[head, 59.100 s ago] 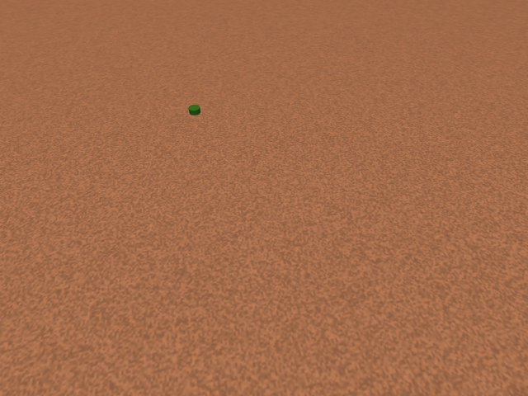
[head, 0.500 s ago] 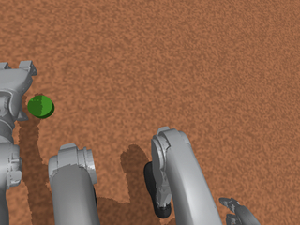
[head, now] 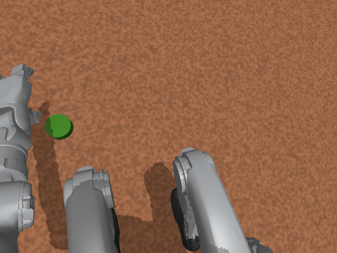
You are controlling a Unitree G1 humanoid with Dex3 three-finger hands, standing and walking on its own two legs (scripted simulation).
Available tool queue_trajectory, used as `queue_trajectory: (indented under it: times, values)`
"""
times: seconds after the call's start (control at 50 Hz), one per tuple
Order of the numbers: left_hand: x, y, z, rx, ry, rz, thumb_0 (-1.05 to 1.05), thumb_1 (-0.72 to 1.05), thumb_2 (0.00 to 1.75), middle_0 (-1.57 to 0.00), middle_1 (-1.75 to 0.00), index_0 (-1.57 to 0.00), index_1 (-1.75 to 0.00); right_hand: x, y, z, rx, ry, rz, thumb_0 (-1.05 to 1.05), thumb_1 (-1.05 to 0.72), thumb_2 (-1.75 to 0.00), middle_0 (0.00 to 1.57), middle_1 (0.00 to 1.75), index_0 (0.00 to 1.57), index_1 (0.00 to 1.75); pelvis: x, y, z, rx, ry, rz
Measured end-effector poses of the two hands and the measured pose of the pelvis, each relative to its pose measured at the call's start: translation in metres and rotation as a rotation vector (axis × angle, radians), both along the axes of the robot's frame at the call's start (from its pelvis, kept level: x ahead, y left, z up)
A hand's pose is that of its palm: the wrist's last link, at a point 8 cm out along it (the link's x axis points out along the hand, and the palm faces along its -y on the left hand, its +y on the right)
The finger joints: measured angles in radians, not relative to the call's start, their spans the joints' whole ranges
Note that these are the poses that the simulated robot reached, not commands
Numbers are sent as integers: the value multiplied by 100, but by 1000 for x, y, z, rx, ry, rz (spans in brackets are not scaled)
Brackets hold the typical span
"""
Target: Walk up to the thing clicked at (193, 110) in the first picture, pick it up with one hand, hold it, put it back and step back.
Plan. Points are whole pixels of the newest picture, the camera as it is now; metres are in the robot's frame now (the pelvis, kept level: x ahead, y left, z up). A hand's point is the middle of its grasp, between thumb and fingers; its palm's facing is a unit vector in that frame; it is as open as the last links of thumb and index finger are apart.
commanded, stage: home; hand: left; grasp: from above
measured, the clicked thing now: (59, 126) +0.47 +0.27 -0.34
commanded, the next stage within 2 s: none
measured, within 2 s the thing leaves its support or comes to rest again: neither
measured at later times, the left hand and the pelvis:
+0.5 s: hand out of the picture +0.27 +0.24 +0.08, palm faces -0.01 -0.91 -0.42, open 7.4 cm; pelvis +0.00 -0.01 +0.18, yaw +6 degrees
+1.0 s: hand out of the picture +0.22 +0.21 +0.28, palm faces +0.21 -0.96 -0.20, open 7.4 cm; pelvis +0.07 +0.00 +0.34, yaw +9 degrees
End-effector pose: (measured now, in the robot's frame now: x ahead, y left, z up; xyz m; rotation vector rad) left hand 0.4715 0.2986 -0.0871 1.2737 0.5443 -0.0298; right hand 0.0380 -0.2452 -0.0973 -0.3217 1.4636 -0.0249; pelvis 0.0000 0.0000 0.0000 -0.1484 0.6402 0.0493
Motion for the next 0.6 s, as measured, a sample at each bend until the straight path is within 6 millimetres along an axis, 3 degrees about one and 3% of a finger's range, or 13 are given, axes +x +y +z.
queue_trajectory:
  times: [0.14,0.24,0.42,0.6]
  values:
    - [-67,3,66,-218,78,112,1,55,89,-22,-41,-21,-41,51,-13,43,3,-134,26,0,-90,-90,20,30,20,30,-2,-1,55,28,-9,14]
    - [-120,-3,105,-405,55,181,1,75,90,-21,-34,-21,-35,95,-19,85,-27,-275,72,0,-91,-90,20,30,20,30,-7,-3,90,40,-43,29]
    - [-194,-12,169,-625,18,388,1,87,90,-21,-31,-21,-31,160,2,166,-17,-536,111,0,-91,-90,20,30,20,30,-8,-5,153,57,-123,59]
    - [-233,-28,241,-819,33,593,2,90,90,-20,-30,-20,-30,182,31,241,41,-661,91,1,-91,-90,20,30,20,30,7,-6,222,78,-201,81]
